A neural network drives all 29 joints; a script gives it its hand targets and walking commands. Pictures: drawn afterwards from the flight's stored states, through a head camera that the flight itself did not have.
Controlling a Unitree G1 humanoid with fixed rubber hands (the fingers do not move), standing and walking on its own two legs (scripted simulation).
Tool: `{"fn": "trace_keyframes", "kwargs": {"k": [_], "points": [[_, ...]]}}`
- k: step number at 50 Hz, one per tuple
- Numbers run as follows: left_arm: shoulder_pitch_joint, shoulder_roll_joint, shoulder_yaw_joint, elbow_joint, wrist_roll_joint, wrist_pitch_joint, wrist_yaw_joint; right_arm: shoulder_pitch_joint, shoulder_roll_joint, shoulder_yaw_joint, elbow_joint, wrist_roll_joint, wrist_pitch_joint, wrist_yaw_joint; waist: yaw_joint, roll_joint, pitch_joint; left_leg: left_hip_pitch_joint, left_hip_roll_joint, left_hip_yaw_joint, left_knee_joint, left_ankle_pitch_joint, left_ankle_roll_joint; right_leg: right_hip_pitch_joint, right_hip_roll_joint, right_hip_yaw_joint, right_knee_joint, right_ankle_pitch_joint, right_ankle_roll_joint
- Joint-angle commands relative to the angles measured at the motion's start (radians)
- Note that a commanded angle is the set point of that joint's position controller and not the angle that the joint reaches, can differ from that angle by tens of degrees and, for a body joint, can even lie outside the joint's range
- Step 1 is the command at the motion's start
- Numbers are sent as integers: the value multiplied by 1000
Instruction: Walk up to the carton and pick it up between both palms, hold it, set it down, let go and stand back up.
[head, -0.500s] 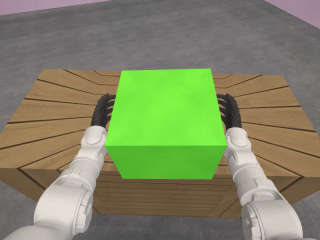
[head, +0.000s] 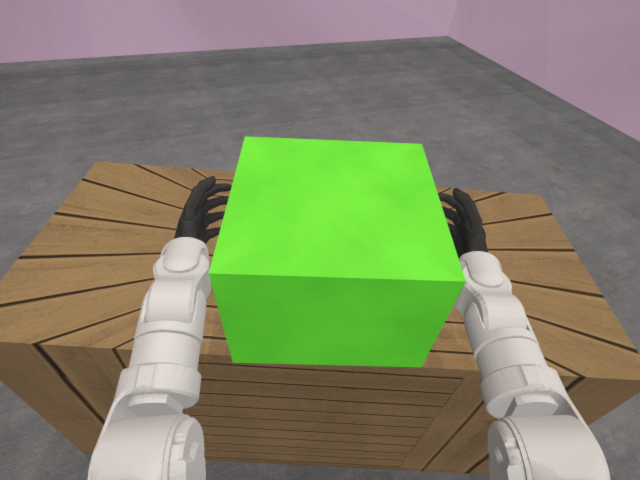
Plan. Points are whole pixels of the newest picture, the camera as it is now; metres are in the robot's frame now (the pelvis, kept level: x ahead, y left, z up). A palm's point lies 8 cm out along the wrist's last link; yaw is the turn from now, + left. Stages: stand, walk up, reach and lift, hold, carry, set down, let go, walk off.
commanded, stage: reach and lift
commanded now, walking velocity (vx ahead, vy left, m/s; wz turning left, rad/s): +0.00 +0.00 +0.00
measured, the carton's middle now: (330, 249) +0.40 -0.04 +0.08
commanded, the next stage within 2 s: hold in 1.12 s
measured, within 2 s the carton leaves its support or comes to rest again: neither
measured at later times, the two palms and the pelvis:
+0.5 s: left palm (178, 234) +0.36 +0.15 +0.15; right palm (466, 241) +0.35 -0.20 +0.15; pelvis -0.02 -0.02 +0.00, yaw +1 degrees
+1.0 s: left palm (171, 233) +0.36 +0.16 +0.16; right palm (460, 235) +0.35 -0.19 +0.15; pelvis +0.00 -0.01 +0.00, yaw +1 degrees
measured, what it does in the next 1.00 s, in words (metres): stands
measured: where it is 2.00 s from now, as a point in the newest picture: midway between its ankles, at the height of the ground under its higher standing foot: outside the picture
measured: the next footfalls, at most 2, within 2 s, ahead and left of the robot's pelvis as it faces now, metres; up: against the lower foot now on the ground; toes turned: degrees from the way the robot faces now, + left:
none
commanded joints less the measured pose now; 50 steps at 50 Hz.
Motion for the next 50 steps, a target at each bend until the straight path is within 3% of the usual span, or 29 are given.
{"fn": "trace_keyframes", "kwargs": {"k": [1,5,8,11,15,24,29,34,40,44,50], "points": [[-542,-640,-461,-233,-76,-18,-158,-628,603,360,-361,26,-60,143,12,61,-382,16,-71,48,-31,429,-88,180,107,-51,38,177,-37],[-550,-611,-443,-199,-79,4,-157,-665,598,347,-371,4,-55,146,28,22,-362,-36,-72,59,-69,258,-53,162,96,-49,29,86,-31],[-538,-566,-366,-150,-42,41,-177,-641,595,301,-289,-38,-30,144,37,-14,-279,-113,-73,80,-127,79,-13,169,78,-44,13,-31,-23],[-548,-536,-321,-132,-26,69,-196,-646,591,264,-253,-58,-25,143,34,-18,-262,-123,-78,96,-135,52,-3,180,71,-44,7,-65,-19],[-551,-532,-331,-171,-45,75,-213,-685,615,292,-329,-44,-35,127,28,-23,-350,-110,-94,101,-106,117,-6,244,68,-42,23,45,-5],[-559,-524,-345,-192,-27,94,-214,-679,583,275,-301,-48,-34,127,13,21,-311,-74,-88,91,-114,119,-24,215,72,-64,21,-6,-11],[-510,-552,-404,-254,-51,106,-202,-683,578,337,-385,3,-33,116,-2,28,-370,-11,-87,76,-62,290,-51,251,91,-70,43,144,-12],[-474,-543,-387,-268,-29,135,-202,-647,553,336,-359,17,-8,120,3,25,-299,-2,-79,69,-69,297,-53,231,97,-73,31,102,-21],[-431,-541,-420,-384,-32,163,-207,-603,544,386,-430,68,12,107,-8,43,-313,48,-81,64,-29,475,-78,281,108,-71,42,237,-23],[-401,-526,-424,-412,-30,178,-208,-590,541,406,-469,77,23,103,1,37,-302,32,-85,67,-30,465,-75,293,105,-69,42,245,-23],[-427,-528,-484,-487,-60,187,-195,-598,536,408,-522,92,32,102,-15,60,-334,48,-78,59,-18,495,-89,268,112,-70,44,235,-29]]}}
